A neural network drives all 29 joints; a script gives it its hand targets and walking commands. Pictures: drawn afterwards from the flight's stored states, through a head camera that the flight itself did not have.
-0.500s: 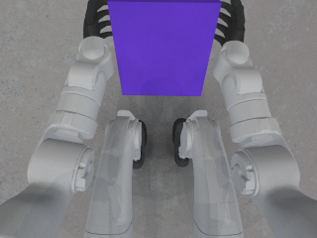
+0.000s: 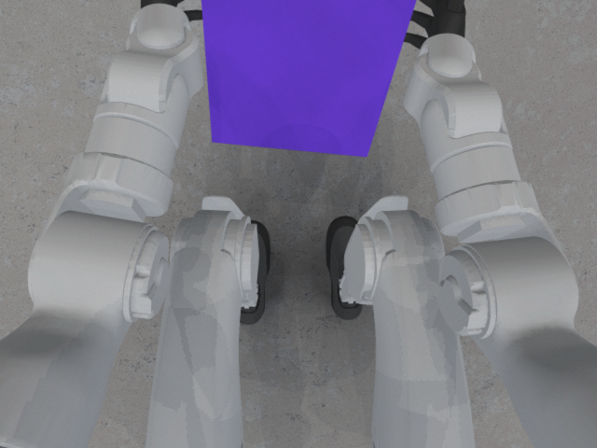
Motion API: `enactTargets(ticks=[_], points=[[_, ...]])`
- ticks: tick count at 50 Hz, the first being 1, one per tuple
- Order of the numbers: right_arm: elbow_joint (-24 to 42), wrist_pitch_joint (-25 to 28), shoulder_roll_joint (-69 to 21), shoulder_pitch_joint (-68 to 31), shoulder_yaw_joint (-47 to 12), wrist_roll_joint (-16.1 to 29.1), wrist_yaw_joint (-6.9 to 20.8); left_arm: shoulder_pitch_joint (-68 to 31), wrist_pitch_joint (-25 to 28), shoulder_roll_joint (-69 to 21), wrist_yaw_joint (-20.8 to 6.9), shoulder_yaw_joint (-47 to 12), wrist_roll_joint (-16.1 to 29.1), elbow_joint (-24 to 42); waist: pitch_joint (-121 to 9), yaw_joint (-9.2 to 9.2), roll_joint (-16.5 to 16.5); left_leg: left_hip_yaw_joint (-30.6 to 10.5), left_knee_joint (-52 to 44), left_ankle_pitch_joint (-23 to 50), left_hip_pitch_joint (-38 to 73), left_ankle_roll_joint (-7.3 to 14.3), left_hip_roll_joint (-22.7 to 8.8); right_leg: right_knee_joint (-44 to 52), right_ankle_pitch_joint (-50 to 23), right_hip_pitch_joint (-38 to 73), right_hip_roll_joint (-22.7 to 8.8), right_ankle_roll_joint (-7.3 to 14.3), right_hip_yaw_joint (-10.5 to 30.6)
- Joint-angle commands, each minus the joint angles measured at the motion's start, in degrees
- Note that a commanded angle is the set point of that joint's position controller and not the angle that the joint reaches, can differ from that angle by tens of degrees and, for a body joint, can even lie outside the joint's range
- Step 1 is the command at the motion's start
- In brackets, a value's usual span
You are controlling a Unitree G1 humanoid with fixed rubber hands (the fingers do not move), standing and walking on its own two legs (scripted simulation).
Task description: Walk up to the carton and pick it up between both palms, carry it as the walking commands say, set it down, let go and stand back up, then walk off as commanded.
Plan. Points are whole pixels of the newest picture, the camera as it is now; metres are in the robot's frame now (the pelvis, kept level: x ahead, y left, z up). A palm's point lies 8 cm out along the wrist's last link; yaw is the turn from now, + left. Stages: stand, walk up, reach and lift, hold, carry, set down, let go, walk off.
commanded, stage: set down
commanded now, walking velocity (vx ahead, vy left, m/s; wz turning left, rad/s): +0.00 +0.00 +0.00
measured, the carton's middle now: (300, 25) +0.57 +0.01 -0.26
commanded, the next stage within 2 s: none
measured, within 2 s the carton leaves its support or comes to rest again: neither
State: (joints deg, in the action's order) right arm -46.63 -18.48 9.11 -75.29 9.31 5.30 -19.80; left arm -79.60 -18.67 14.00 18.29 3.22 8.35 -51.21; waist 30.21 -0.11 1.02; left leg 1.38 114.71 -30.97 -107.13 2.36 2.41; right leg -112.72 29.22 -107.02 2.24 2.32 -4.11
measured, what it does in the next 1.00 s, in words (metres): lowers itself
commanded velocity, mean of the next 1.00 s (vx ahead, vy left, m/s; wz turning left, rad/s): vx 0.00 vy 0.00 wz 0.00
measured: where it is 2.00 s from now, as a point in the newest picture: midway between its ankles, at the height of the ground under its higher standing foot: (298, 287)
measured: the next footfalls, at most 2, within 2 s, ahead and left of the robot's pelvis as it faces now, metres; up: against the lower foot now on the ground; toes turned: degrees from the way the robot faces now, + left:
none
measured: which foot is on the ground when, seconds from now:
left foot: down 0.00-1.00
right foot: down 0.00-1.00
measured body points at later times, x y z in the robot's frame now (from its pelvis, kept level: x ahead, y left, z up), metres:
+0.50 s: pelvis +0.01 +0.00 -0.06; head +0.36 +0.00 +0.21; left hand +0.60 +0.16 -0.18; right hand +0.58 -0.13 -0.19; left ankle +0.14 +0.10 -0.41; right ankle +0.15 -0.10 -0.41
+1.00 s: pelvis +0.05 +0.00 -0.08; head +0.41 +0.00 +0.19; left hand +0.64 +0.15 -0.21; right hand +0.62 -0.14 -0.22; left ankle +0.14 +0.10 -0.41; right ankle +0.15 -0.10 -0.41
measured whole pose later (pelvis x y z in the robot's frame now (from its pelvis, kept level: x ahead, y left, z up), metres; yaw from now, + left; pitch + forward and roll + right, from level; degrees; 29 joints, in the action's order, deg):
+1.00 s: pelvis +0.05 +0.00 -0.08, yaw +1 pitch +38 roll +0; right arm -50.2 -9.4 9.2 -78.3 20.6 -1.6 -3.6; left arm -84.4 -9.0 14.7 9.5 12.6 2.6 -59.0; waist 15.0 -1.1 1.0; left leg 3.4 128.9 -38.3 -128.9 2.6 3.6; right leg -128.2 37.2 -129.3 2.2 2.4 -3.3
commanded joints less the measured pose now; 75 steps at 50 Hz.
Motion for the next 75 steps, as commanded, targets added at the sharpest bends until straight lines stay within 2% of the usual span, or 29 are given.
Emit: enactTargets(ticks=[1, 6, 8, 12, 13, 18, 24, 26, 27, 29, 30, 35, 37, 40, 42, 45, 49, 51, 54, 58, 60, 61, 63, 64, 67, 68, 69, 70, 75], points=[[13.97, 6.68, -53.38, -49.06, -16.80, 3.33, 21.46, -47.80, 7.95, -55.72, -20.60, -12.90, 3.38, 16.88, -122.50, -2.69, -1.03, -2.81, -7.55, 17.64, 33.77, -1.28, 6.82, 6.51, -17.34, 38.59, 6.73, -1.09, 3.92], [15.97, 7.99, -52.45, -51.49, -17.97, 4.26, 22.51, -45.22, 7.79, -56.93, -21.25, -12.22, 2.28, 13.33, -122.08, -0.87, -1.14, -2.90, -5.39, 20.39, 33.90, -1.22, 7.02, 4.24, -19.36, 35.92, 6.79, -0.87, 3.30], [18.59, 7.92, -51.13, -52.66, -18.64, 4.20, 22.36, -46.05, 7.70, -57.38, -21.62, -12.73, 3.01, 14.03, -122.67, -1.82, -0.59, -2.36, -4.89, 20.47, 32.24, -1.39, 7.21, 3.70, -20.32, 37.40, 6.85, -0.99, 3.54], [4.85, 7.06, -51.34, -45.97, -13.90, 1.39, 24.09, -45.99, 7.68, -57.00, -23.23, -10.73, 1.06, 7.21, -106.14, -3.14, 1.41, -2.28, -4.32, 14.08, 25.95, -1.25, 6.58, 2.56, -13.42, 27.45, 6.99, -0.63, 3.13], [6.89, 7.19, -52.79, -46.98, -14.41, 1.28, 24.45, -44.46, 7.52, -57.64, -23.81, -9.90, 0.74, 6.69, -105.54, -2.26, 2.06, -2.12, -3.69, 14.68, 25.55, -1.07, 6.56, 1.92, -13.81, 26.87, 6.74, -0.46, 3.72], [-1.49, 5.82, -52.23, -42.60, -10.52, -2.14, 26.95, -46.01, 7.55, -57.40, -25.86, -7.78, -0.10, 2.67, -93.51, -4.24, 0.95, -2.20, -2.01, 9.84, 19.10, -1.18, 6.38, 0.38, -9.59, 21.02, 6.32, 0.21, 3.87], [-12.98, 3.01, -53.42, -35.47, -4.77, -5.93, 30.35, -37.27, 4.88, -54.93, -28.78, -2.32, -5.26, -9.28, -72.06, -2.49, -0.36, -2.74, -2.07, 1.55, 10.38, -0.20, 5.46, -0.99, -0.88, 10.97, 5.57, -0.36, 3.41], [-12.64, 2.61, -53.46, -32.79, -4.07, -6.87, 30.98, -36.11, 4.77, -55.52, -29.73, -2.07, -6.06, -9.23, -70.75, -2.32, -0.25, -1.78, -0.67, 1.82, 7.66, -0.24, 5.57, -1.65, -2.11, 11.63, 5.48, -0.52, 3.69], [-13.21, 2.25, -54.19, -31.93, -3.03, -7.54, 31.21, -35.90, 4.56, -56.17, -29.94, -2.24, -5.56, -9.33, -70.39, -3.76, -0.18, -1.93, 0.00, 3.15, 7.01, -0.29, 5.29, -1.84, -3.44, 10.65, 5.33, -0.51, 3.86], [-11.74, 1.88, -54.69, -31.61, -3.24, -7.83, 31.50, -30.30, 3.38, -56.07, -30.84, -0.71, -7.71, -12.59, -66.80, -0.49, 1.08, -0.56, 0.21, 3.62, 3.68, -0.25, 5.58, -1.66, -3.90, 10.05, 5.21, -0.76, 4.32], [-12.42, 1.90, -52.65, -27.81, -2.27, -8.81, 32.05, -31.17, 3.23, -58.64, -30.70, -2.29, -6.45, -11.41, -68.89, -5.23, 1.92, -0.94, 1.08, 4.02, 4.44, -0.79, 5.49, -2.44, -5.41, 10.90, 4.98, -0.52, 4.03], [-9.04, 1.45, -56.16, -25.13, -5.64, -8.07, 32.42, -23.58, 3.06, -60.48, -31.29, -3.11, -6.40, -9.95, -74.47, -2.74, 0.57, 0.04, 2.83, 11.32, 4.78, -0.82, 6.25, -3.70, -13.42, 15.68, 4.96, -1.32, 4.48], [-7.51, 1.71, -57.86, -23.12, -7.43, -6.86, 32.25, -23.48, 3.59, -62.22, -31.37, -5.76, -4.65, -6.37, -79.37, -4.39, 0.11, -0.26, 3.43, 15.15, 3.96, -1.11, 6.56, -4.67, -19.24, 19.10, 5.09, -1.10, 4.30], [-5.89, 1.92, -58.59, -20.03, -8.80, -6.26, 32.29, -18.65, 4.33, -61.86, -31.41, -5.08, -4.89, -7.23, -78.74, -2.38, -0.60, 0.34, 4.14, 18.72, 1.34, -1.21, 6.61, -5.15, -25.27, 19.16, 5.24, -1.63, 5.32], [-6.14, 2.06, -58.59, -18.24, -9.31, -7.33, 32.15, -17.76, 4.83, -62.29, -31.28, -5.02, -4.59, -7.64, -78.95, -3.65, -1.99, -0.22, 4.48, 19.56, -0.31, -1.17, 6.56, -5.36, -28.24, 20.47, 4.96, -1.36, 6.04], [-7.29, 2.25, -58.72, -16.96, -8.69, -7.50, 32.31, -15.85, 5.10, -61.68, -30.78, -3.89, -5.56, -9.11, -77.21, -2.79, -1.65, -0.28, 3.60, 17.81, -1.82, -1.26, 7.01, -4.74, -26.74, 18.63, 5.02, -1.40, 6.19], [-8.20, 2.80, -56.98, -16.61, -7.23, -7.82, 32.50, -16.26, 5.64, -61.54, -29.53, -5.29, -5.76, -7.84, -76.28, -4.20, 1.15, -0.58, 3.56, 18.41, 1.07, -1.47, 7.37, -4.26, -23.17, 13.17, 5.25, -1.22, 5.83], [-7.95, 2.64, -56.45, -16.27, -7.05, -8.44, 32.52, -16.42, 5.54, -60.62, -29.05, -4.61, -6.05, -8.58, -74.95, -5.05, -0.63, -1.11, 3.00, 17.06, 3.05, -1.59, 7.10, -3.95, -20.29, 10.79, 4.92, -1.91, 4.74], [-8.90, 2.99, -53.82, -16.95, -6.06, -8.57, 32.72, -14.94, 5.06, -60.11, -28.63, -3.45, -7.90, -10.28, -72.68, -3.88, 1.10, -1.33, 2.43, 15.25, 2.20, -1.22, 7.19, -4.14, -17.67, 8.68, 5.02, -1.56, 4.91], [-11.08, 2.54, -52.16, -16.53, -4.21, -10.07, 32.95, -16.03, 4.75, -58.97, -28.31, -2.75, -8.71, -10.41, -70.69, -5.25, 2.22, -0.88, 2.11, 12.42, 1.92, -1.54, 6.65, -3.93, -14.04, 7.46, 4.74, -1.19, 4.72], [-10.53, 2.52, -52.20, -15.82, -3.55, -10.40, 32.94, -16.14, 4.78, -57.89, -28.28, -3.12, -8.16, -10.32, -68.61, -6.13, 1.74, -1.43, 2.11, 12.22, 2.52, -1.43, 6.45, -3.61, -13.74, 5.78, 4.46, -1.38, 4.84], [-12.97, 2.23, -53.07, -14.21, -2.92, -10.93, 33.20, -15.29, 4.78, -57.16, -27.99, -2.35, -9.48, -10.92, -67.01, -4.52, 1.87, -1.18, 1.54, 11.87, 2.38, -1.13, 6.38, -4.12, -13.28, 5.47, 4.59, -1.44, 4.47], [-12.11, 2.27, -52.72, -14.57, -3.06, -10.86, 33.51, -14.79, 4.56, -56.72, -27.81, -1.65, -9.77, -11.70, -67.38, -4.27, 2.00, -1.98, 1.31, 11.79, 3.57, -1.15, 6.39, -4.36, -12.50, 4.01, 4.52, -1.59, 4.28], [-11.89, 2.17, -50.20, -13.61, -1.52, -12.36, 33.31, -11.61, 3.99, -58.08, -28.13, -0.64, -10.53, -14.89, -65.87, -5.99, 1.79, -2.00, 1.61, 12.15, 3.01, -1.14, 6.45, -3.79, -11.94, 3.69, 4.31, -1.69, 4.18], [-12.77, 2.33, -51.74, -12.44, -1.86, -11.72, 33.27, -13.36, 4.43, -56.91, -27.70, -1.63, -10.41, -12.62, -66.47, -5.75, 2.64, -1.67, 1.97, 12.76, 3.52, -1.44, 5.98, -4.10, -13.43, 4.65, 4.40, -1.57, 4.51], [-14.07, 2.25, -51.31, -12.00, -1.40, -11.99, 33.35, -13.51, 4.69, -56.41, -27.75, -1.45, -10.94, -12.24, -65.34, -4.45, 2.96, -1.63, 1.56, 12.51, 2.20, -1.50, 6.30, -4.62, -13.49, 3.57, 4.34, -1.52, 4.52], [-13.90, 2.13, -49.32, -12.39, -0.34, -12.68, 33.21, -12.19, 4.11, -57.13, -27.89, -0.53, -10.78, -13.59, -64.22, -6.45, 2.48, -2.11, 1.54, 11.51, 1.36, -1.33, 6.44, -4.19, -12.00, 3.83, 4.34, -1.22, 4.40], [-13.59, 2.25, -50.77, -12.08, -0.78, -12.59, 33.31, -11.74, 4.55, -55.59, -27.88, -0.52, -11.06, -13.65, -64.39, -4.60, 2.33, -1.90, 1.79, 12.46, 1.57, -1.09, 6.40, -4.45, -13.17, 3.89, 4.23, -1.65, 4.68], [-13.22, 2.64, -51.13, -9.48, -1.30, -12.44, 32.95, -10.50, 4.79, -55.64, -27.60, -1.50, -10.63, -13.96, -64.91, -5.39, 2.74, -1.86, 2.39, 13.95, 3.11, -1.44, 6.04, -4.40, -14.83, 4.52, 4.49, -1.73, 4.70]])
